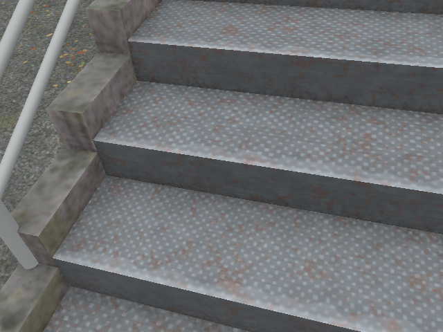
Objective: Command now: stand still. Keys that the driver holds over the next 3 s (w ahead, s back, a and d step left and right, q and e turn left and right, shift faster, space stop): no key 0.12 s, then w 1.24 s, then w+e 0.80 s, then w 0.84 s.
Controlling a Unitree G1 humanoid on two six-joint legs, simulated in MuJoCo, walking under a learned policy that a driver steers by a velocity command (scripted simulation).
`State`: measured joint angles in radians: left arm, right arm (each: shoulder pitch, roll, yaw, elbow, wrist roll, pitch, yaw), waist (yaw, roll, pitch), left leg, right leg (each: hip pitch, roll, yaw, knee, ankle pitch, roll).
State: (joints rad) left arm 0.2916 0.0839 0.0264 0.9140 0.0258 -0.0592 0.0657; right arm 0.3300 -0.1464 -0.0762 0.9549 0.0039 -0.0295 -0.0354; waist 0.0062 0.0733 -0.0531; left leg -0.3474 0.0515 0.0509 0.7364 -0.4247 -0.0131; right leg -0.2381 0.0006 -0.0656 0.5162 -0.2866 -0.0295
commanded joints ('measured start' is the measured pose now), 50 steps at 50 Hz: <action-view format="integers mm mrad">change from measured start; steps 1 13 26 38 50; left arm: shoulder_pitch -6 105 -233 -323 49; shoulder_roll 28 215 8 2 41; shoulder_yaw -31 60 -8 -68 12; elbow -37 -8 -171 -331 129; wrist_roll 4 -18 13 -48 14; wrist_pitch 5 70 -19 43 -63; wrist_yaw -5 -34 -81 -54 -78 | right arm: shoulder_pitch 93 103 332 295 -84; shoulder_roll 26 3 -43 -116 129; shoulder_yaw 17 51 37 60 75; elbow -8 -28 87 118 -309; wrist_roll -7 -37 -47 19 -36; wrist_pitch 37 22 -76 -77 -29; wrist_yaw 10 15 24 -14 36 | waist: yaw -41 27 -55 22 -88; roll -240 -146 -70 65 -94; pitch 85 209 108 10 127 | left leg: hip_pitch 36 -70 364 171 -785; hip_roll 18 -52 207 140 -52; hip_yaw -36 52 -402 9 -192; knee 81 -140 -514 -634 1308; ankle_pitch -9 -80 -134 1356 322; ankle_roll -31 74 253 237 166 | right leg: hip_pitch -64 -33 -1063 -359 -209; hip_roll -245 -209 -46 11 -210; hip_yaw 194 308 48 -214 302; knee -225 -306 1589 815 -149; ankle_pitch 588 -597 -8 -178 -192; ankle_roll -153 -160 -101 -149 -123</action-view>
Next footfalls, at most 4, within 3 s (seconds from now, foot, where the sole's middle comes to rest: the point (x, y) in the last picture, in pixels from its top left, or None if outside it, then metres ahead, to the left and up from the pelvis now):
0.16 left None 0.02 0.10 -0.77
0.82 right None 0.32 -0.09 -0.62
1.34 left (214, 243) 0.69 0.09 -0.47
1.90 right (279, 134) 0.95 -0.10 -0.32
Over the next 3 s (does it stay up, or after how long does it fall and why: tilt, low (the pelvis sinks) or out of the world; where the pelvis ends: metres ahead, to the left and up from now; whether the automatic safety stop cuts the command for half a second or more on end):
stays up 1.44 -0.27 0.66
